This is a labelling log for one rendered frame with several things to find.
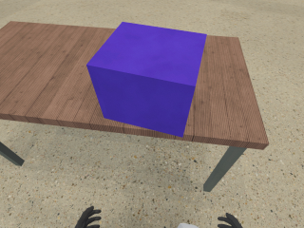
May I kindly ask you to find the table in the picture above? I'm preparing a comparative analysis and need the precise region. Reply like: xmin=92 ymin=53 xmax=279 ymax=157
xmin=0 ymin=21 xmax=269 ymax=192

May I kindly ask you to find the right robot hand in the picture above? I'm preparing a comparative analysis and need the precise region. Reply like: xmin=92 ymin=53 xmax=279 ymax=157
xmin=218 ymin=213 xmax=243 ymax=228

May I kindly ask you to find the carton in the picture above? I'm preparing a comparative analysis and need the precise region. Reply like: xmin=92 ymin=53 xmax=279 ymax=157
xmin=86 ymin=22 xmax=207 ymax=137

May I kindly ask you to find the left robot hand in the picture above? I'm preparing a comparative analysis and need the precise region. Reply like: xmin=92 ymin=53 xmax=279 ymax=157
xmin=74 ymin=205 xmax=102 ymax=228

